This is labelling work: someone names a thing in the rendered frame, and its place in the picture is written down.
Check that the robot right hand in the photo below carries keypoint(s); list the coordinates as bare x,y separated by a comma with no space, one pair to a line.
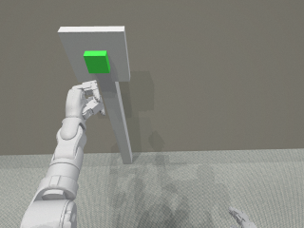
241,218

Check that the robot left hand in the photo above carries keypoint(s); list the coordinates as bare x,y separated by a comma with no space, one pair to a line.
78,106

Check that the robot left forearm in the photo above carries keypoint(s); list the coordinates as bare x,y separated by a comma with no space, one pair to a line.
60,182

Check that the panel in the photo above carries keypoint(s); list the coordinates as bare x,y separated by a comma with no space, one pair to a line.
112,39

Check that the left robot upper arm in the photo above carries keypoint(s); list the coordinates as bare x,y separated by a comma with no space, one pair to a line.
51,213

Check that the button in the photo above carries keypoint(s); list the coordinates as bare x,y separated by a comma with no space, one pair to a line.
97,61

